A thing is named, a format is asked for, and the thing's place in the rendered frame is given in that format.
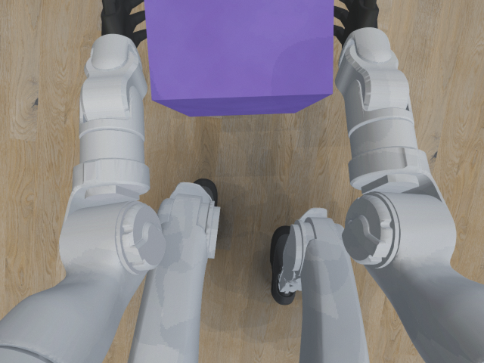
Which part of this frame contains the robot right hand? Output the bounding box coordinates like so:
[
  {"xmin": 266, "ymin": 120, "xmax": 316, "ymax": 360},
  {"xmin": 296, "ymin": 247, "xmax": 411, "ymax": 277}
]
[{"xmin": 334, "ymin": 0, "xmax": 379, "ymax": 48}]

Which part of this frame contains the robot right upper arm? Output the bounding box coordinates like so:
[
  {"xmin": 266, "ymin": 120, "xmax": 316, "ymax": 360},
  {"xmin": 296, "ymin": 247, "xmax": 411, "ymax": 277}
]
[{"xmin": 342, "ymin": 191, "xmax": 484, "ymax": 363}]

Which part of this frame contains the right robot forearm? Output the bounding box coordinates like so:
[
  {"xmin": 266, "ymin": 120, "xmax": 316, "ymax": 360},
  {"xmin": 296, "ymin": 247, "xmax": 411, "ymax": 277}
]
[{"xmin": 335, "ymin": 27, "xmax": 454, "ymax": 220}]

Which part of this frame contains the left robot forearm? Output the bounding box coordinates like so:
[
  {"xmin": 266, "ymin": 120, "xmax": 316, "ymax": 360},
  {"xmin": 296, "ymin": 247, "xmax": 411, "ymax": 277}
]
[{"xmin": 59, "ymin": 34, "xmax": 150, "ymax": 261}]

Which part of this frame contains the robot left upper arm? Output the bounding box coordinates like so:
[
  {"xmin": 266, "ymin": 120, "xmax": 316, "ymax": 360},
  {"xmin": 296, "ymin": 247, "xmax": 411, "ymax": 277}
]
[{"xmin": 0, "ymin": 200, "xmax": 166, "ymax": 363}]

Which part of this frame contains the robot left foot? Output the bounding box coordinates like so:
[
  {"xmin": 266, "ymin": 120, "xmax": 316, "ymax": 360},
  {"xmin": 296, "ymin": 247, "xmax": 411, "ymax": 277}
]
[{"xmin": 194, "ymin": 178, "xmax": 218, "ymax": 206}]

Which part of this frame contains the carton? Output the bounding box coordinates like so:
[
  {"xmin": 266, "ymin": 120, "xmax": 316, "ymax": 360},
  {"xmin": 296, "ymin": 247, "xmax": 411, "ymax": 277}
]
[{"xmin": 144, "ymin": 0, "xmax": 334, "ymax": 116}]

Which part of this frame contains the robot left thigh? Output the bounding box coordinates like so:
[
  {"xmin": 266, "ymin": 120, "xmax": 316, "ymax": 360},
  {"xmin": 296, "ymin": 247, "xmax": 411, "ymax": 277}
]
[{"xmin": 128, "ymin": 194, "xmax": 220, "ymax": 363}]

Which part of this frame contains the robot left hand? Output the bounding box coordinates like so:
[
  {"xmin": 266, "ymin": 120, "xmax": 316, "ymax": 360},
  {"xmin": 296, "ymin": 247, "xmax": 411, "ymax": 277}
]
[{"xmin": 101, "ymin": 0, "xmax": 147, "ymax": 48}]

